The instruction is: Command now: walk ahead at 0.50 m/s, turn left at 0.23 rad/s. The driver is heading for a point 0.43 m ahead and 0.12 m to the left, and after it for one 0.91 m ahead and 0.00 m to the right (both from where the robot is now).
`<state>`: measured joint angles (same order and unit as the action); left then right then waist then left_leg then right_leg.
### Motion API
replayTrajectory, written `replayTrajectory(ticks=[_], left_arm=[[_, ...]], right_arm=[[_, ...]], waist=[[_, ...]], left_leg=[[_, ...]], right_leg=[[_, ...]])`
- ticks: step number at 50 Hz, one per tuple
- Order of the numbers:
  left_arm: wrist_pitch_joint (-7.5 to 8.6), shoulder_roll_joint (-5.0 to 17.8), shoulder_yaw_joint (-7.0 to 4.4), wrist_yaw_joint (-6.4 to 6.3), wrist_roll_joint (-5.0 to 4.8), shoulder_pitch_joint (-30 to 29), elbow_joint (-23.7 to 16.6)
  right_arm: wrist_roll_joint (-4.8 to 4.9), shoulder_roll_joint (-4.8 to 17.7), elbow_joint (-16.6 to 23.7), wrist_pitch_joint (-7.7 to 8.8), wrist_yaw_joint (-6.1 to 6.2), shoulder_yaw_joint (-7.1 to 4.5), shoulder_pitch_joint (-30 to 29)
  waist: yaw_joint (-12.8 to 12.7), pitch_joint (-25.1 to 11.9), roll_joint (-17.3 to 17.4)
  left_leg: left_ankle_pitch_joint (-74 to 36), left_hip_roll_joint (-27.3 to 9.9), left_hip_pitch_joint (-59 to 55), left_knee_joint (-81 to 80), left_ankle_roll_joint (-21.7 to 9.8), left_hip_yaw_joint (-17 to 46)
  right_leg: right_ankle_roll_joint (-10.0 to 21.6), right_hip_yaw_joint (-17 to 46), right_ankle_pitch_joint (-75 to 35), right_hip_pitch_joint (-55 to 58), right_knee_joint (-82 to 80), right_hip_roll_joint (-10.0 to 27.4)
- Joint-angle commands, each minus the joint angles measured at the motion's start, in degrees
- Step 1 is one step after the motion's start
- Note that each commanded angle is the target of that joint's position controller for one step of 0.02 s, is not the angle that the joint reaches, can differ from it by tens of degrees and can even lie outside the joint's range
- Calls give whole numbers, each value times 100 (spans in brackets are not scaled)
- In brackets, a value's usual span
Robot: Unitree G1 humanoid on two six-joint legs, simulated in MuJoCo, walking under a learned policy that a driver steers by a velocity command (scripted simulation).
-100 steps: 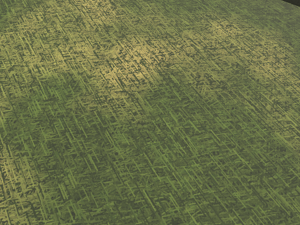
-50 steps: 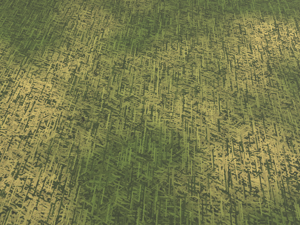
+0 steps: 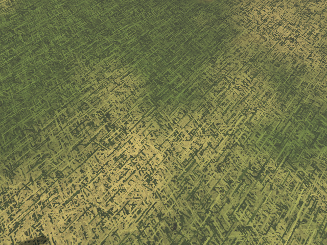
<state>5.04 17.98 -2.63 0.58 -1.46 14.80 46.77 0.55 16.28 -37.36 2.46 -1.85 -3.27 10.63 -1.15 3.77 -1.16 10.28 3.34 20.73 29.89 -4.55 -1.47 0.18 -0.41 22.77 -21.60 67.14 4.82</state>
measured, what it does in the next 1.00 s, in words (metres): walks ahead: right foot, then left foot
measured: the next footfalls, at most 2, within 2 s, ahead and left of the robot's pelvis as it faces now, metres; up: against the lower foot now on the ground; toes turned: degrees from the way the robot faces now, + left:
right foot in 0.40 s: +0.42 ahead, -0.15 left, +0.00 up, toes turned +1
left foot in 0.86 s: +0.53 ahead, +0.11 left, +0.00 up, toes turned +16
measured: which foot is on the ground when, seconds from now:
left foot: down 0.00-0.42, up 0.44-0.84, down 0.86-1.00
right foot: up 0.00-0.38, down 0.40-0.86, up 0.88-1.00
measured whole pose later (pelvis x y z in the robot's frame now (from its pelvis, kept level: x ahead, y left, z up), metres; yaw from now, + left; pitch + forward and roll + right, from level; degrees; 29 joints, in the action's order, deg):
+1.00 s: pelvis +0.44 -0.01 +0.00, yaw +14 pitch +1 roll +0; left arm -0.9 17.1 -2.6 -0.1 -1.0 7.2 51.1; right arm -1.3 12.9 -40.8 0.7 -0.1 -2.3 6.1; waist -0.9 3.3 -2.6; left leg 8.5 0.8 21.8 28.9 -3.0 -3.1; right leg -3.1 -0.6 33.4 -21.0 54.0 3.5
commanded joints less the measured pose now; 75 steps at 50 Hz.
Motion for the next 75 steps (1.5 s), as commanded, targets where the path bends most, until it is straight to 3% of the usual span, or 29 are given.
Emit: replayTrajectory(ticks=[1,5,10,17,19,20,21,22,23,26,32,37,41,42,43,44,45,46,48,51,53,60,64,65,66,67,68,70,75], left_arm=[[67,662,-167,0,57,16,-396],[-97,404,-112,-23,146,-328,-471],[-9,180,-14,77,108,-1254,-676],[92,396,-58,251,114,-1640,-925],[126,679,-215,196,126,-639,-666],[128,984,-322,139,184,315,-482],[87,1517,-470,92,280,956,-376],[52,1072,-356,112,192,1110,-331],[35,756,-247,79,167,649,-390],[63,295,-113,55,272,-396,-456],[27,581,-245,-96,226,-887,-319],[-213,733,-290,-201,108,-730,-172],[-367,850,-332,-191,-56,-790,-46],[-383,758,-305,-188,-58,-723,3],[-357,550,-225,-154,94,-333,69],[-294,97,-23,-40,336,-2,-36],[-340,143,9,32,207,4,155],[-421,403,-67,55,1,-436,120],[-551,410,-93,-68,21,-701,161],[-679,554,-165,-162,15,-365,327],[-660,540,-195,-186,12,-474,278],[-506,293,-209,-46,24,-334,376],[-536,314,-290,8,45,965,970],[-489,648,-368,-49,73,1471,1065],[-336,1257,-424,-16,114,1417,824],[-172,1162,-394,-22,219,949,641],[-60,942,-337,-51,182,608,508],[-26,672,-271,-74,58,547,430],[-79,549,-240,-222,73,994,407]], right_arm=[[-87,621,234,168,42,-175,224],[-61,765,-31,272,114,-201,346],[-18,877,-359,236,192,-200,734],[62,1015,-816,68,248,-263,1198],[34,1044,-802,8,264,-255,1005],[-38,818,-718,4,268,-155,993],[2,211,-617,99,239,17,1772],[81,400,-726,182,218,2,1741],[213,909,-632,193,215,-156,1215],[81,785,-572,41,315,-235,823],[21,286,-318,-280,302,-156,721],[-5,327,5,-274,72,-182,44],[-65,480,125,-283,8,-272,100],[-88,632,37,-249,43,-347,404],[-115,1101,1,-226,148,-472,691],[-259,1389,126,-247,268,-440,633],[-247,536,107,-205,258,-153,531],[-213,311,36,-158,197,-76,351],[-192,402,-104,-96,177,-83,-155],[-166,882,-292,-126,292,-275,-271],[-94,904,-355,-78,369,-307,-328],[28,865,-517,65,360,-387,-579],[98,529,-493,-50,295,-321,-971],[35,125,-414,-62,243,-217,-1100],[94,32,-64,40,217,-162,-1489],[201,296,-51,211,165,-200,-1566],[218,561,-136,323,123,-257,-1392],[-34,693,-332,416,166,-314,-1361],[-6,215,-320,406,83,-190,-1797]], waist=[[75,-754,517],[70,-345,341],[438,-72,389],[396,1,497],[-180,-624,554],[-587,-1456,376],[-441,-2448,-927],[-569,-2834,-1360],[-579,-1760,-858],[10,-606,-410],[281,-541,-489],[9,-610,-349],[216,-540,-298],[375,-710,-109],[394,-1111,638],[104,-1667,1910],[238,-2496,1216],[316,-1992,847],[187,-1307,613],[107,-1037,915],[161,-817,964],[-31,-637,762],[-585,-403,76],[-652,-301,-1123],[-606,90,-1616],[-437,270,-1084],[-209,335,-952],[-170,109,-483],[-273,-126,-460]], left_leg=[[-1134,-1542,-1538,-1687,-1106,1946],[-1562,-1417,-1116,-2111,-1132,1280],[-1172,-1169,-1175,-2195,-800,722],[-1889,-1712,-2399,-1429,-617,1164],[-3299,-1389,-2237,-319,-422,1031],[-2676,-1066,-1400,992,-227,842],[-233,-161,898,3290,264,435],[2290,45,1663,4202,307,1074],[2062,-242,2109,4597,326,1164],[1278,-819,1355,3904,454,835],[-40,-898,897,2286,653,400],[-770,-775,598,988,505,147],[-301,-530,199,170,194,30],[-834,-331,-439,-334,43,-42],[-3269,-813,-1472,-541,-212,620],[-5642,-2389,-3039,-210,-1301,2445],[-4564,-2707,-2727,-398,-1678,2628],[-3906,-2337,-2330,-550,-1466,2095],[-2706,-1991,-1681,-816,-1003,1556],[476,-1802,-811,-1624,-891,1271],[1652,-1913,-735,-1993,-840,1374],[1852,-1963,-805,-2202,-571,650],[2463,-1418,149,-694,-106,-276],[2317,-878,1104,1383,270,-872],[2533,-48,2855,2489,458,-253],[2041,-419,3230,2976,348,481],[1338,-598,3312,2904,293,556],[506,-721,2959,2424,365,469],[-934,-369,1898,837,623,296]], right_leg=[[-25,376,-624,-1336,-160,441],[-305,290,-1449,-1588,-1094,431],[-280,97,-3055,-1340,-2941,130],[146,192,-2193,-1269,-3863,-147],[366,-102,-2048,259,-4048,-448],[637,316,-2329,1964,-3691,70],[1480,2718,-1340,4363,-3889,1583],[1664,4195,-410,4590,-4767,1945],[1384,3354,-511,3785,-4908,1823],[1051,1127,-3588,1601,-5057,1226],[1142,-404,-4747,1017,-5441,1000],[1043,-779,-4280,1553,-5222,1057],[825,-682,-4203,1768,-4344,1173],[618,-801,-4142,1633,-3677,921],[230,-994,-3167,1128,-2669,474],[-233,-934,1073,-581,-923,-269],[-304,207,1889,-382,-525,-119],[-301,341,1808,-464,-515,-2],[-333,423,1403,-590,-1070,123],[-381,-50,571,-117,-1225,-84],[-226,-70,354,-331,-1270,-39],[248,-335,-75,160,-2566,33],[646,-596,-223,1564,-3894,-328],[1083,1096,835,1981,-4723,654],[1932,4065,2308,2213,-5902,1589],[2001,4335,2436,2131,-6256,1802],[1761,3803,1773,2157,-6115,1637],[1346,2759,187,2236,-5856,1204],[1028,1501,-1847,2000,-5682,545]])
